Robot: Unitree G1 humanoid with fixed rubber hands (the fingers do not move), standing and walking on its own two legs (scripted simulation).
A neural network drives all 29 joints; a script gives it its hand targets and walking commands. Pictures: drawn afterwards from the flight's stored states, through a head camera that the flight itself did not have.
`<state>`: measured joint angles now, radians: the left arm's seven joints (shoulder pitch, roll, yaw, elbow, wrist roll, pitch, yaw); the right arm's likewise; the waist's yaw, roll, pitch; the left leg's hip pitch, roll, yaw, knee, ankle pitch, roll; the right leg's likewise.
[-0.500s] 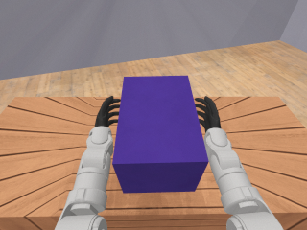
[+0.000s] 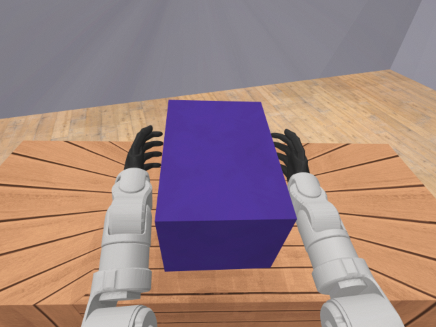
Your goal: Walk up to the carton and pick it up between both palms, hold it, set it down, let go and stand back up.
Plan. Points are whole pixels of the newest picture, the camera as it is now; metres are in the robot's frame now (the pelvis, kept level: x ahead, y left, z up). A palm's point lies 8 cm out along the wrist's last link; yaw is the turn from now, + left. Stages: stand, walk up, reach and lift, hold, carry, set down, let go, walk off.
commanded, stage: reach and lift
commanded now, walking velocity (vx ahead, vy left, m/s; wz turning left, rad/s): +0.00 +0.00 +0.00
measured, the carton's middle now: (216, 179) +0.38 -0.02 +0.11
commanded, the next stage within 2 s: hold in 0.78 s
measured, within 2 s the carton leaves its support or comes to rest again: neither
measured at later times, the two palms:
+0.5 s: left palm (130, 162) +0.37 +0.13 +0.18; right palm (291, 163) +0.36 -0.16 +0.16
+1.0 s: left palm (124, 158) +0.36 +0.14 +0.19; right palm (290, 155) +0.36 -0.15 +0.18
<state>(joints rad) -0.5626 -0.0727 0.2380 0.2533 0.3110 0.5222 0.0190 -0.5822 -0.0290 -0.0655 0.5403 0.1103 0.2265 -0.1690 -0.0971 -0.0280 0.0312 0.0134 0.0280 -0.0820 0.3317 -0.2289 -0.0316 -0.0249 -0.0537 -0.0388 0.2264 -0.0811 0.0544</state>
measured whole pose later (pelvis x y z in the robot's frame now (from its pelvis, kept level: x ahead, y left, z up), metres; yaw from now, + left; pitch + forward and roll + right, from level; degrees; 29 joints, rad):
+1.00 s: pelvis +0.00 +0.00 +0.00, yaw +1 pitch -9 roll -2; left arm -0.61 -0.07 0.26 0.14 0.34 0.65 -0.02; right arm -0.65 -0.04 -0.05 0.50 0.16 0.30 -0.18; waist -0.09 -0.03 0.05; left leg 0.05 0.04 -0.08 0.34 -0.24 -0.04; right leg 0.03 -0.04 -0.05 0.21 -0.09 0.05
